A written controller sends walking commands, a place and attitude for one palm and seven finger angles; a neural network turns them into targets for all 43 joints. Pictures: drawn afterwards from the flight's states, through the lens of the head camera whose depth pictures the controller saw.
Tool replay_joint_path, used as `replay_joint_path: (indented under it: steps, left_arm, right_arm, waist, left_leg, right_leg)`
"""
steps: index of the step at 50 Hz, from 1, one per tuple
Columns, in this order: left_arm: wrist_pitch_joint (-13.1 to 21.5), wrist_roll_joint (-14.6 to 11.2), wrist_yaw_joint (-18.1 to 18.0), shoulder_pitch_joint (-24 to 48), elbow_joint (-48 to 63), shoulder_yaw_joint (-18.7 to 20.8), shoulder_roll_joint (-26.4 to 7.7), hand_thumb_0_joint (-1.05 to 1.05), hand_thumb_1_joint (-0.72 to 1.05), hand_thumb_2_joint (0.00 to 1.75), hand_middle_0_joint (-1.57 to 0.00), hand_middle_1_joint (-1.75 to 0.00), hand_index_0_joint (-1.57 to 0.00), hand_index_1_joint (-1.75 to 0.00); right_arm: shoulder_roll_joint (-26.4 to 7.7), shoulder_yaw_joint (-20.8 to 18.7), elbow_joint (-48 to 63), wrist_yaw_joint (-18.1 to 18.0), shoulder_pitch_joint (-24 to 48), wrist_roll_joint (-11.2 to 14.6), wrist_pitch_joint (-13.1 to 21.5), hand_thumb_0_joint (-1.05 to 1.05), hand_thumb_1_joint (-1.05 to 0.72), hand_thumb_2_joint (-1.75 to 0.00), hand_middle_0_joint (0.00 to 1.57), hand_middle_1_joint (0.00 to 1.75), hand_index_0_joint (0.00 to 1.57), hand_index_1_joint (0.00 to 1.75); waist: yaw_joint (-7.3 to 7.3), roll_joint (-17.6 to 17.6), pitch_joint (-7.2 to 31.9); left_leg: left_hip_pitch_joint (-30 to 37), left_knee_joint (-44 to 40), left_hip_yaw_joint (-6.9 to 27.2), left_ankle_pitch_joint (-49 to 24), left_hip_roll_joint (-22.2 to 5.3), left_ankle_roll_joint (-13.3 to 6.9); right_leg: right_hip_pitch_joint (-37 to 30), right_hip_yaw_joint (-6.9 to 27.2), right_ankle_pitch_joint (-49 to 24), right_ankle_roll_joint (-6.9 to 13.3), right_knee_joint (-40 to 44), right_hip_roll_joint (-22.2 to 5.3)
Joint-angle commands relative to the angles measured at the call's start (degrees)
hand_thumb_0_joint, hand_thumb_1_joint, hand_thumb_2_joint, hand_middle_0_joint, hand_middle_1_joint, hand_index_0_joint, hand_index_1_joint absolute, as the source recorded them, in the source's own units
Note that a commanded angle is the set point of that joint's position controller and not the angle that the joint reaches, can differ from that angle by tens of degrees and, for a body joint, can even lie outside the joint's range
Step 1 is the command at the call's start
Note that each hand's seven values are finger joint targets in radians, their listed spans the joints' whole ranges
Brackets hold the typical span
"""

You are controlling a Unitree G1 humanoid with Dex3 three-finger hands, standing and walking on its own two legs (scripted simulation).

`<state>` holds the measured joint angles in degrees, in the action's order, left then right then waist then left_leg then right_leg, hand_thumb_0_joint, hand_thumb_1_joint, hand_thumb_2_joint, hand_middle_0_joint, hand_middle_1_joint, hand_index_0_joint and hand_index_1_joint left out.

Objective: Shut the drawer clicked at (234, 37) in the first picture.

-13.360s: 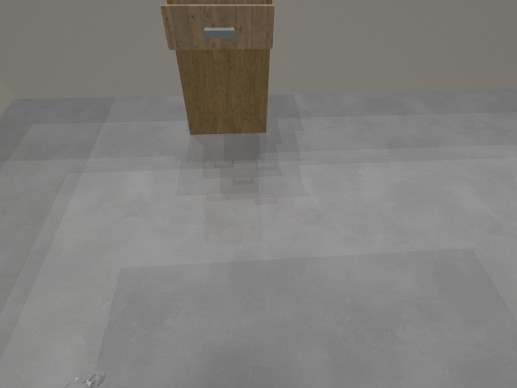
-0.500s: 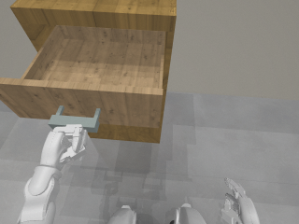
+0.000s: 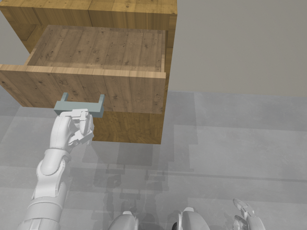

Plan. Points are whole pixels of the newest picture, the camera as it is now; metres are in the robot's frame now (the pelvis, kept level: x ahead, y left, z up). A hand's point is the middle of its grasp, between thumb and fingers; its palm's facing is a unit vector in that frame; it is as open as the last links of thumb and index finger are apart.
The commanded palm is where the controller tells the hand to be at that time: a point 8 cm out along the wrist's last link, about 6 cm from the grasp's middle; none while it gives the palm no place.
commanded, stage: push the drawer shut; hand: left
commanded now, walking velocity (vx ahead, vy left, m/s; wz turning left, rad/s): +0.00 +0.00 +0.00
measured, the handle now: (81, 102) +0.43 +0.21 +0.05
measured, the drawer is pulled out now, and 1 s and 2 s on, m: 0.19 0.05 0.00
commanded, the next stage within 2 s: pull the fist back off the drawer in 1.80 s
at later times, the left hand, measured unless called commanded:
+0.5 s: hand (93, 113) +0.40 +0.17 +0.04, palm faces -0.04 -1.00 -0.06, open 3.0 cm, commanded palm +0.40 +0.22 +0.05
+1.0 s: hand (101, 89) +0.48 +0.17 +0.04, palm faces -0.03 -1.00 -0.05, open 3.1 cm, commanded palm +0.47 +0.21 +0.05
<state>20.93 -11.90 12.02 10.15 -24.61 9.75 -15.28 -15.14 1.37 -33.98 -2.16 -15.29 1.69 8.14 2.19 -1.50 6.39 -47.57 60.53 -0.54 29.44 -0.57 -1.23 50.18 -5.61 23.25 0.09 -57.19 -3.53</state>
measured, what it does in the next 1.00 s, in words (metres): stands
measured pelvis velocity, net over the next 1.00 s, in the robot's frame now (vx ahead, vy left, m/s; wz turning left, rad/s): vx -0.01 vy -0.01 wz -0.03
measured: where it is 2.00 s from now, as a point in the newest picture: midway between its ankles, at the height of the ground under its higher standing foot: outside the picture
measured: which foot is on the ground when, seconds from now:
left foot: down 0.00-1.00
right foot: down 0.00-1.00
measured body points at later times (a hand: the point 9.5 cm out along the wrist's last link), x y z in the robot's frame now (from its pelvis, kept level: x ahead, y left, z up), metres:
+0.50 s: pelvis +0.00 -0.01 +0.00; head +0.10 +0.00 +0.44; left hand +0.40 +0.23 +0.05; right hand +0.10 -0.27 -0.11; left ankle +0.00 +0.10 -0.67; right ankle +0.04 -0.13 -0.67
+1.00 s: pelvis -0.01 -0.01 -0.01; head +0.12 +0.00 +0.42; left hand +0.48 +0.22 +0.05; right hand +0.02 -0.28 -0.13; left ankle +0.00 +0.10 -0.67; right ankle +0.04 -0.13 -0.67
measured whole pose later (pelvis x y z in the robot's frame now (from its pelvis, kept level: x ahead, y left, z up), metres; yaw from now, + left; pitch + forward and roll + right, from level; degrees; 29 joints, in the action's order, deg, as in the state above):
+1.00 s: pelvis -0.01 -0.01 -0.01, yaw -2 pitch +22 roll -2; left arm 25.4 -6.7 14.3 45.5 -62.5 20.5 -25.8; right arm -15.9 2.1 -36.5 -1.0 -20.1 0.1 1.6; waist 8.3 -1.3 5.8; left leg -56.0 63.4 -0.8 29.2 -2.2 -0.8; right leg 58.7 -5.3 21.9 0.9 -58.9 -1.9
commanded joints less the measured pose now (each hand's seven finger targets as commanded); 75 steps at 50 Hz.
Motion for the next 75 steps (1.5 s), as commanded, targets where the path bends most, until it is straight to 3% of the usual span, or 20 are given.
replay_joint_path:
  steps: [1,10,13,14,20,30,33,35,40,45,47,49,51,54,55,62,64,67,69,75]
  left_arm:
    - [4.4,-0.5,-1.1,21.5,10.6,3.3,-8.5,0.0,0.9,0.9,-1.4,-1.6,-1.4,-1.6]
    - [5.1,-0.3,-0.2,28.9,5.1,5.0,-10.8,0.0,0.9,0.9,-1.4,-1.6,-1.4,-1.6]
    - [5.4,-0.2,0.2,30.6,1.6,7.5,-13.3,0.0,0.9,0.9,-1.4,-1.6,-1.4,-1.6]
    - [5.5,-0.4,0.3,33.1,1.0,7.2,-13.2,0.0,0.9,0.9,-1.4,-1.6,-1.4,-1.6]
    - [6.2,-0.5,1.3,36.9,-2.5,8.0,-14.1,0.0,0.9,0.9,-1.4,-1.6,-1.4,-1.6]
    - [8.0,1.2,1.0,52.4,-13.3,7.0,-15.6,0.0,0.9,0.9,-1.4,-1.6,-1.4,-1.6]
    - [8.5,2.0,1.2,55.4,-16.2,9.3,-19.1,0.0,0.9,0.9,-1.4,-1.6,-1.4,-1.6]
    - [8.5,2.1,1.1,58.3,-18.0,9.1,-19.1,0.0,0.9,0.9,-1.4,-1.6,-1.4,-1.6]
    - [8.6,2.6,1.3,60.8,-21.8,12.1,-23.1,0.0,0.9,0.9,-1.4,-1.6,-1.4,-1.6]
    - [8.4,3.3,1.8,62.1,-24.4,11.4,-22.0,0.0,0.9,0.9,-1.4,-1.6,-1.4,-1.6]
    - [8.4,3.6,1.5,62.3,-25.7,13.5,-24.9,0.0,0.9,0.9,-1.4,-1.6,-1.4,-1.6]
    - [8.4,3.9,1.3,63.5,-24.9,14.3,-25.9,0.0,0.9,0.9,-1.4,-1.6,-1.4,-1.6]
    - [8.3,4.2,1.2,64.6,-25.7,13.1,-24.7,0.0,0.9,0.9,-1.4,-1.6,-1.4,-1.6]
    - [8.4,4.7,1.0,65.1,-25.8,13.6,-25.1,0.0,0.9,0.9,-1.4,-1.6,-1.4,-1.6]
    - [8.4,4.8,0.8,65.3,-26.2,15.0,-26.9,0.0,0.9,0.9,-1.4,-1.6,-1.4,-1.6]
    - [8.5,5.8,0.2,69.6,-26.8,14.3,-26.7,0.0,0.9,0.9,-1.4,-1.6,-1.4,-1.6]
    - [8.4,5.9,0.0,69.9,-27.1,15.6,-28.6,0.0,0.9,0.9,-1.4,-1.6,-1.4,-1.6]
    - [8.4,6.3,-0.1,71.3,-28.2,14.5,-27.4,0.0,0.9,0.9,-1.4,-1.6,-1.4,-1.6]
    - [8.2,6.8,-0.3,72.1,-28.7,15.7,-29.6,0.0,0.9,0.9,-1.4,-1.6,-1.4,-1.6]
    - [8.2,8.0,-1.2,76.7,-30.4,13.6,-27.9,0.0,0.9,0.9,-1.4,-1.6,-1.4,-1.6]
  right_arm:
    - [-8.1,-3.3,6.3,-0.3,-1.2,0.0,1.6,0.0,-0.9,-0.9,0.2,0.3,0.2,0.3]
    - [-8.0,-3.2,5.1,-0.2,-2.4,-0.1,-0.3,0.0,-0.9,-0.9,0.2,0.3,0.2,0.3]
    - [-8.2,-3.0,4.8,-0.3,-2.9,-0.2,-0.8,0.0,-0.9,-0.9,0.2,0.3,0.2,0.3]
    - [-8.1,-3.0,4.4,-0.4,-2.9,-0.1,-0.9,0.0,-0.9,-0.9,0.2,0.3,0.2,0.3]
    - [-8.2,-3.1,4.0,-0.3,-3.9,-0.2,-1.6,0.0,-0.9,-0.9,0.2,0.3,0.2,0.3]
    - [-8.8,-2.7,1.7,-0.4,-6.0,-0.3,-2.8,0.0,-0.9,-0.9,0.2,0.3,0.2,0.3]
    - [-9.3,-2.7,1.5,-0.3,-7.1,-0.5,-3.1,0.0,-0.9,-0.9,0.2,0.3,0.2,0.3]
    - [-9.3,-2.6,1.0,-0.3,-7.6,-0.7,-3.3,0.0,-0.9,-0.9,0.2,0.3,0.2,0.3]
    - [-9.9,-2.6,1.0,0.0,-9.4,-1.1,-3.9,0.0,-0.9,-0.9,0.2,0.3,0.2,0.3]
    - [-9.8,-2.6,1.2,0.7,-11.1,-1.5,-4.8,0.0,-0.9,-0.9,0.2,0.3,0.2,0.3]
    - [-10.2,-2.7,1.2,0.7,-12.0,-1.7,-5.3,0.0,-0.9,-0.9,0.2,0.3,0.2,0.3]
    - [-10.3,-2.8,1.3,0.9,-12.6,-1.8,-5.7,0.0,-0.9,-0.9,0.2,0.3,0.2,0.3]
    - [-10.2,-2.7,1.2,1.0,-12.7,-1.9,-6.1,0.0,-0.9,-0.9,0.2,0.3,0.2,0.3]
    - [-10.4,-2.8,1.3,1.3,-13.7,-2.1,-6.8,0.0,-0.9,-0.9,0.2,0.3,0.2,0.3]
    - [-10.6,-2.9,1.0,1.3,-14.1,-2.3,-7.0,0.0,-0.9,-0.9,0.2,0.3,0.2,0.3]
    - [-10.7,-2.8,0.6,1.6,-15.6,-2.9,-8.2,0.0,-0.9,-0.9,0.2,0.3,0.2,0.3]
    - [-10.9,-2.8,0.4,1.6,-15.8,-2.9,-8.6,0.0,-0.9,-0.9,0.2,0.3,0.2,0.3]
    - [-10.7,-2.7,0.4,1.8,-16.2,-3.1,-8.9,0.0,-0.9,-0.9,0.2,0.3,0.2,0.3]
    - [-11.0,-2.5,0.3,1.7,-16.4,-3.2,-9.4,0.0,-0.9,-0.9,0.2,0.3,0.2,0.3]
    - [-11.0,-2.4,-0.5,1.9,-17.1,-3.7,-9.9,0.0,-0.9,-0.9,0.2,0.3,0.2,0.3]
  waist:
    - [2.57,-0.8,18.9]
    - [3.29,-1.5,19.8]
    - [2.97,-0.8,20.3]
    - [3.64,-0.1,20.2]
    - [3.47,-2.5,22.2]
    - [6.52,-1.7,20.4]
    - [6.3,-2.9,22.9]
    - [6.95,-2.8,23.1]
    - [7.25,-2.0,25.2]
    - [7.74,-4.0,26.3]
    - [7.94,-2.3,25.5]
    - [7.86,-3.5,27.0]
    - [8.61,-4.4,25.7]
    - [8.72,-5.2,27.4]
    - [8.7,-4.2,27.3]
    - [10.0,-6.7,28.2]
    - [10.07,-6.4,28.6]
    - [10.62,-7.8,28.3]
    - [10.67,-7.7,28.2]
    - [12.24,-10.3,27.8]
  left_leg:
    - [7.9,-10.1,2.7,-15.1,0.3,0.8]
    - [8.0,-9.7,2.4,-16.0,0.3,0.7]
    - [6.5,-9.6,2.2,-15.5,0.5,0.5]
    - [6.1,-9.3,2.0,-15.1,0.5,0.4]
    - [7.2,-9.1,1.9,-15.7,0.4,0.6]
    - [4.2,-8.5,2.2,-9.7,0.5,0.0]
    - [4.1,-7.9,2.4,-9.7,0.6,-0.1]
    - [3.5,-7.6,2.4,-9.6,0.5,-0.2]
    - [1.5,-6.5,2.2,-10.6,0.5,-0.6]
    - [2.9,-6.3,2.5,-12.9,0.3,-0.5]
    - [1.6,-6.0,2.6,-13.2,0.2,-0.7]
    - [1.8,-5.9,2.3,-14.1,0.2,-0.7]
    - [1.9,-5.9,2.2,-13.4,0.1,-0.7]
    - [4.1,-5.9,2.7,-16.1,-0.1,-0.5]
    - [4.1,-5.7,2.7,-16.6,-0.3,-0.5]
    - [6.7,-4.9,3.5,-20.1,-0.5,-0.4]
    - [6.4,-4.7,3.5,-21.0,-0.7,-0.3]
    - [7.0,-4.3,3.7,-21.4,-0.6,-0.3]
    - [6.5,-4.3,3.9,-21.8,-0.7,-0.2]
    - [9.3,-3.9,5.4,-23.2,-1.2,0.4]
  right_leg:
    - [-13.7,3.0,-8.7,1.0,6.3,2.6]
    - [-14.4,3.4,-10.5,1.0,6.4,2.8]
    - [-15.7,3.9,-10.6,1.0,6.4,2.9]
    - [-15.7,4.1,-10.7,0.9,6.5,2.8]
    - [-15.4,4.2,-11.2,1.0,6.5,2.9]
    - [-11.1,4.7,-5.3,0.8,6.8,3.2]
    - [-10.9,5.0,-5.2,0.9,6.2,3.4]
    - [-10.5,4.9,-5.1,0.8,6.1,3.4]
    - [-11.8,5.6,-6.4,0.7,5.9,3.6]
    - [-10.3,5.0,-8.3,0.8,5.2,4.1]
    - [-10.8,5.0,-8.7,0.8,5.1,4.3]
    - [-11.4,5.3,-9.9,0.7,5.1,4.2]
    - [-10.0,5.2,-9.1,0.6,5.4,4.3]
    - [-9.3,4.6,-10.7,0.7,4.9,4.6]
    - [-9.3,4.6,-11.0,0.7,5.0,4.6]
    - [-7.0,4.0,-12.8,0.8,4.3,4.9]
    - [-7.4,4.0,-13.5,0.7,4.2,4.9]
    - [-6.1,3.9,-13.4,0.9,4.2,5.1]
    - [-6.3,3.8,-13.5,0.8,4.1,5.1]
    - [-1.3,2.9,-12.0,1.0,3.7,5.1]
